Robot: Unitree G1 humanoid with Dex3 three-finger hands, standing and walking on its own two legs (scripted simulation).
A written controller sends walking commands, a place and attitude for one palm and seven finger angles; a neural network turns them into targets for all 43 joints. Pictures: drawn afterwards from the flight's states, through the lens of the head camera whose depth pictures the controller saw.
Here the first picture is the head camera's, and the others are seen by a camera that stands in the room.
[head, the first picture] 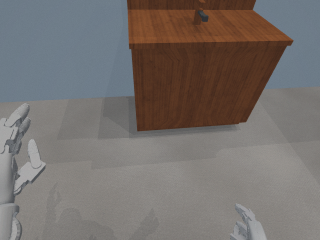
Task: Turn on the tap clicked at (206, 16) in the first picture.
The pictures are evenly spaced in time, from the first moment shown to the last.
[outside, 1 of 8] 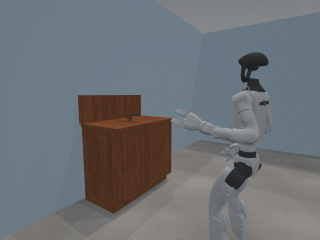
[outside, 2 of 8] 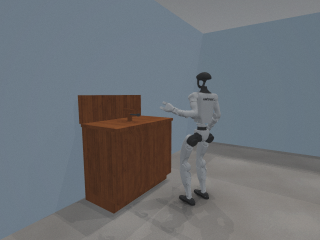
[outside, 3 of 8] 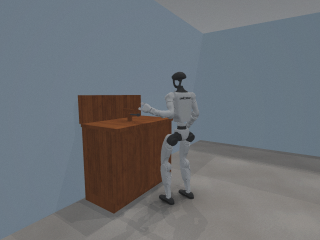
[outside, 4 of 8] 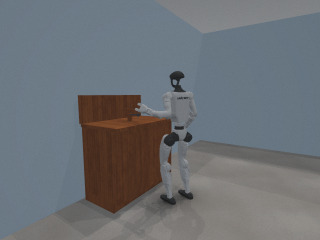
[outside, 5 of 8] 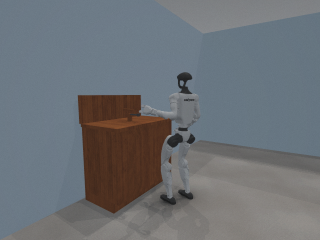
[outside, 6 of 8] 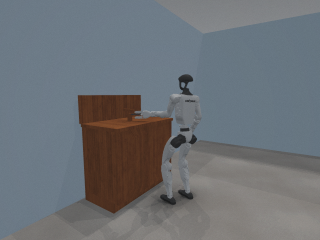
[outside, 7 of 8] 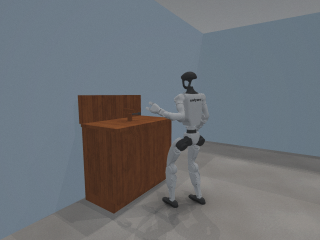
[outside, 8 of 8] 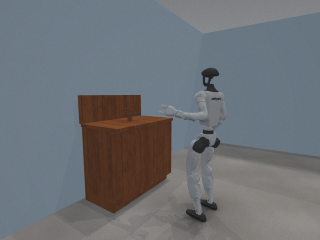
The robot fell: no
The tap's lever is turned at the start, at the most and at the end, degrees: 0 73 73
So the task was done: yes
